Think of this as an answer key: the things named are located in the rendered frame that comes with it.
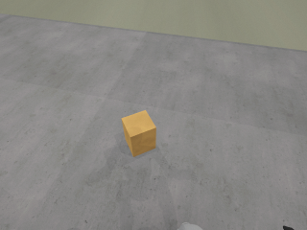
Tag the carton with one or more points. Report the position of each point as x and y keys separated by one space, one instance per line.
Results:
x=140 y=132

